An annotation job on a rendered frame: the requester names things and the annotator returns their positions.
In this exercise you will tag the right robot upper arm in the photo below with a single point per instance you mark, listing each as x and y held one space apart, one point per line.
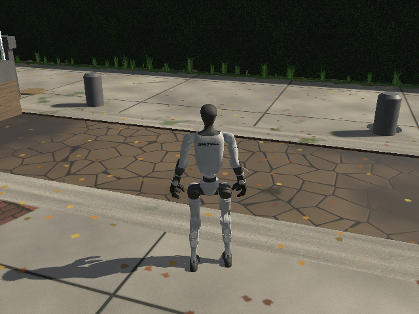
232 149

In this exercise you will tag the robot torso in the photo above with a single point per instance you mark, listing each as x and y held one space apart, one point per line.
209 152

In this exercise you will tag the left robot forearm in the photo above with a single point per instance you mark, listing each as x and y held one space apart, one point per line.
177 174

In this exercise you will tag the left robot upper arm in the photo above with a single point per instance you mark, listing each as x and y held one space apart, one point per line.
188 139

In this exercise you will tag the robot right hand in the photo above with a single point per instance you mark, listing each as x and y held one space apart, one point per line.
239 187

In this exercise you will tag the right robot forearm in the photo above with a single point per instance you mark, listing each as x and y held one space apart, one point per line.
239 174

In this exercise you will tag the robot left hand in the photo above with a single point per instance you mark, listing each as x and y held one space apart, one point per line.
174 188

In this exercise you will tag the robot left shin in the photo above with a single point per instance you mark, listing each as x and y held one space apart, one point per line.
194 239

